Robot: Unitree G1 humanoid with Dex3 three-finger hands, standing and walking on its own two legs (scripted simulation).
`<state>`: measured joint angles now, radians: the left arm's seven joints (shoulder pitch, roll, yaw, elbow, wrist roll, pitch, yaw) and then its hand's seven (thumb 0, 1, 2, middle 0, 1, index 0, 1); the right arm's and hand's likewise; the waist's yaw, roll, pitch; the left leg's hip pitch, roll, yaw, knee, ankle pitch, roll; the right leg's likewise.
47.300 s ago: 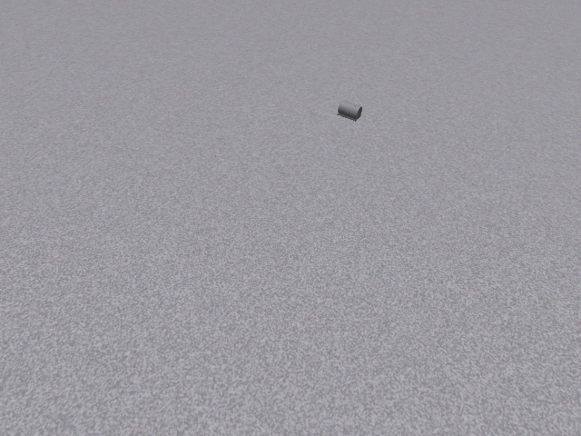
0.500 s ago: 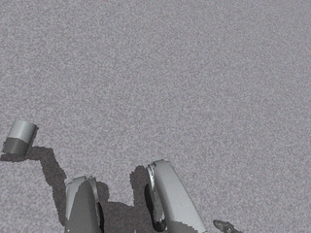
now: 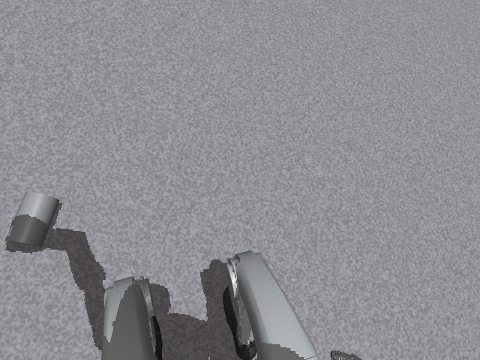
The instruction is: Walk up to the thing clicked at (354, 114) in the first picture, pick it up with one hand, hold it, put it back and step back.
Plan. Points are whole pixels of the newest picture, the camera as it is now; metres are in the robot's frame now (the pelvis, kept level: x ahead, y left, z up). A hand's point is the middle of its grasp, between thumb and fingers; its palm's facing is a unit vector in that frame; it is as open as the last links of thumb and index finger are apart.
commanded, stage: go down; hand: left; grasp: from above
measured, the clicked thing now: (33, 219) +0.49 +0.42 -0.49
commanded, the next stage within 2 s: approach in 1.56 s
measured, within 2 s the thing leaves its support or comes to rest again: neither
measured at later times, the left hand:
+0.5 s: hand out of the picture +0.46 +0.35 -0.05, palm faces +0.05 -0.42 -0.91, open 13.3 cm
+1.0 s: hand out of the picture +0.46 +0.35 -0.06, palm faces +0.05 -0.43 -0.90, open 13.4 cm
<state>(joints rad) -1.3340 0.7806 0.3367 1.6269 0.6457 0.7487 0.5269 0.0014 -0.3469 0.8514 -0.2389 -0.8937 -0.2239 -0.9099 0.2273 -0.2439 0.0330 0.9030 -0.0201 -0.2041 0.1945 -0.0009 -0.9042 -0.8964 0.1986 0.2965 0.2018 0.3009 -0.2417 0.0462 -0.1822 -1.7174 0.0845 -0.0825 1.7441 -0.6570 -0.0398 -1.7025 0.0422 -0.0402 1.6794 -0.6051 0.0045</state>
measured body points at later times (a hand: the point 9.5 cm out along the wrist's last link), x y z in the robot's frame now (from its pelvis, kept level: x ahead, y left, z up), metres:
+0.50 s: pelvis +0.00 +0.00 +0.00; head +0.21 +0.03 +0.39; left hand +0.46 +0.37 +0.00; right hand +0.01 -0.26 -0.13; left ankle +0.05 +0.14 -0.50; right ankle +0.07 -0.12 -0.50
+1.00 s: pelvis +0.00 +0.00 -0.01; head +0.20 +0.04 +0.39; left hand +0.46 +0.37 -0.01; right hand +0.02 -0.26 -0.13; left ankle +0.05 +0.14 -0.50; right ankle +0.07 -0.12 -0.50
